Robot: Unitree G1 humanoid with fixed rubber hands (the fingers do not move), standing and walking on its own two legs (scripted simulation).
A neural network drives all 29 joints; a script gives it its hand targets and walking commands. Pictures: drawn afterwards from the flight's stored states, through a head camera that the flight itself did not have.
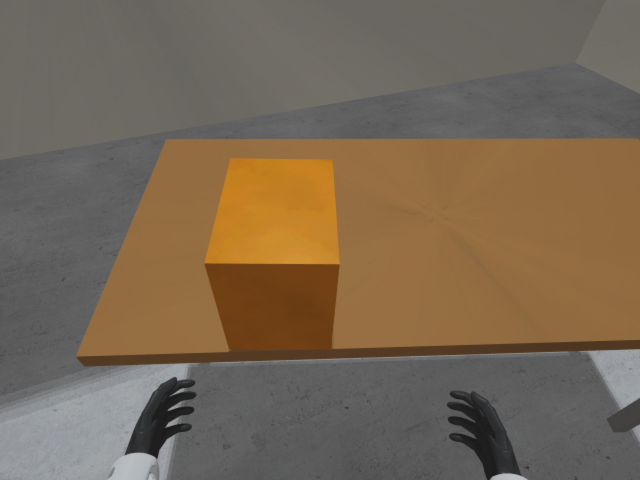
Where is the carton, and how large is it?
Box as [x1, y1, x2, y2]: [204, 158, 339, 349]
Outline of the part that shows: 231,158 204,262 229,349 330,349 339,265 332,160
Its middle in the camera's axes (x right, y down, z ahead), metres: -0.06 +0.03 +0.66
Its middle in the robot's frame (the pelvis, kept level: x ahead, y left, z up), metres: +0.48 +0.08 -0.02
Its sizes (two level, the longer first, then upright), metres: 0.234 0.174 0.227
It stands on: a table, 0.64 m high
